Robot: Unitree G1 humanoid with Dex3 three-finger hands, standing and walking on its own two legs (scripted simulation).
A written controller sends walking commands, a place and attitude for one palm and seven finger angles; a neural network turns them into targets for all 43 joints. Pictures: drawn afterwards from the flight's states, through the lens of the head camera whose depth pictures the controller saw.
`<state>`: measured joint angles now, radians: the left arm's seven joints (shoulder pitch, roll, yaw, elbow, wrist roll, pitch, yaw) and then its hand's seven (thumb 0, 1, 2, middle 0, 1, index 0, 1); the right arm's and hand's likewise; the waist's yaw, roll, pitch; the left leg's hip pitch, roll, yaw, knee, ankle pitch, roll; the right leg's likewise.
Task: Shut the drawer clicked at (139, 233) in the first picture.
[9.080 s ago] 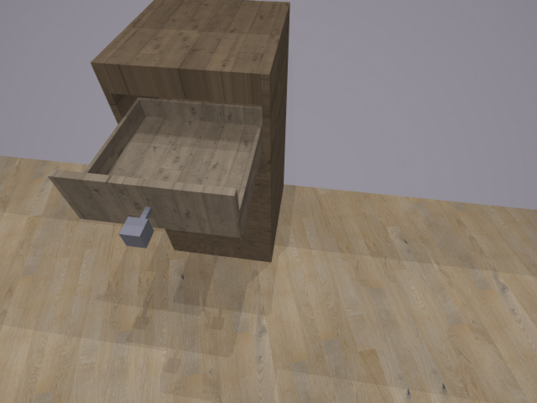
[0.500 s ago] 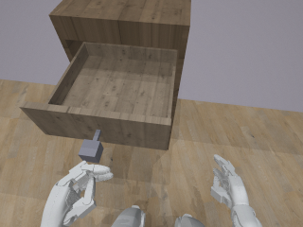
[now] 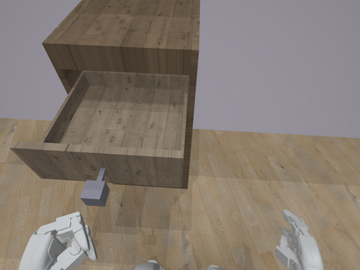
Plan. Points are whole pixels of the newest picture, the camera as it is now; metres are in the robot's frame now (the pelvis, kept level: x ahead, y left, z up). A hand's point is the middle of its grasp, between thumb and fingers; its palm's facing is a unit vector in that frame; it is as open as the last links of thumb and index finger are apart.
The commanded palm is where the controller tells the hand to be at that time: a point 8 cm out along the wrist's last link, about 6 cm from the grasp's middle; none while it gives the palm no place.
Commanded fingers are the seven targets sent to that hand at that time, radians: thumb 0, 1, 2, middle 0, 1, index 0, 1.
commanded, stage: raise the hand and make a fist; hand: left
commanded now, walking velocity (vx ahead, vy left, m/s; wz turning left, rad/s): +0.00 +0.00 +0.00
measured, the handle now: (98, 185) +0.30 +0.21 +0.00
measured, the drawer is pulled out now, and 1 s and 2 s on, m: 0.30 0.30 0.29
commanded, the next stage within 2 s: bring the fist close to the handle in 0.76 s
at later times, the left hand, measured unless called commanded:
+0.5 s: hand (82, 253) +0.15 +0.17 +0.10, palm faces +0.00 -1.00 -0.05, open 3.3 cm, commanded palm +0.10 +0.22 +0.10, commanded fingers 0.00 0.90 0.90 -1.40 -1.60 -1.40 -1.60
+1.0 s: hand (88, 249) +0.15 +0.16 +0.09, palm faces +0.00 -1.00 -0.04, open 3.3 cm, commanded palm +0.12 +0.22 +0.08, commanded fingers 0.00 0.90 0.90 -1.40 -1.60 -1.40 -1.60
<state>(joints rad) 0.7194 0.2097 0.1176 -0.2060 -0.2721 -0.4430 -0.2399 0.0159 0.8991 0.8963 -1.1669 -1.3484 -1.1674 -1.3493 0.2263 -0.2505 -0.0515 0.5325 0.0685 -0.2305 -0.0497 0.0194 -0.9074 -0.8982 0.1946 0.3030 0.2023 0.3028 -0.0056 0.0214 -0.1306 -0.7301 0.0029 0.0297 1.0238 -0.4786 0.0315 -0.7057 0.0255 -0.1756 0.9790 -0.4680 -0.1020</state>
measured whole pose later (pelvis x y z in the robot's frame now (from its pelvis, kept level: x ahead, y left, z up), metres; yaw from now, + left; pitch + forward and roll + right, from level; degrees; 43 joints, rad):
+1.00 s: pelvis +0.01 +0.02 +0.01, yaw +0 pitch +10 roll -1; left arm 0.77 0.17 0.01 -0.34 -0.21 -0.37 -0.18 0.02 0.90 0.90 -1.40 -1.60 -1.40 -1.60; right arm 0.23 -0.22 0.01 0.48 0.05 -0.22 -0.02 0.02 -0.90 -0.90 0.20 0.30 0.21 0.30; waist 0.01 0.05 -0.13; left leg -0.69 -0.01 0.04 1.00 -0.48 0.06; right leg -0.66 0.02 -0.16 0.95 -0.46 -0.08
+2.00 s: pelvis +0.00 +0.01 -0.04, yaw -1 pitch +20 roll -1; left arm 0.43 0.18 0.04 -0.05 -0.18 -0.49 -0.15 0.02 0.90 0.90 -1.40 -1.60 -1.43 -1.60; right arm 0.20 -0.23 0.00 0.50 0.02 -0.12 -0.01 0.02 -0.91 -0.90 0.20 0.30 0.21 0.30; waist 0.00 0.02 -0.17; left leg -1.02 0.00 0.04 1.26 -0.58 0.05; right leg -1.00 0.01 -0.17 1.21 -0.56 -0.10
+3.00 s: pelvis +0.00 +0.01 -0.04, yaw -1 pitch +19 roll -2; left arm 0.14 0.21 0.04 0.14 -0.18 -0.40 -0.11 0.02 0.90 0.90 -1.40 -1.60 -1.45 -1.60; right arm 0.22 -0.26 0.03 0.51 0.03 -0.09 -0.01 0.02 -0.90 -0.90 0.20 0.30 0.21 0.30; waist -0.02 0.03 -0.16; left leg -1.01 0.00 0.04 1.22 -0.55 0.05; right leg -0.98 0.01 -0.17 1.17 -0.53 -0.10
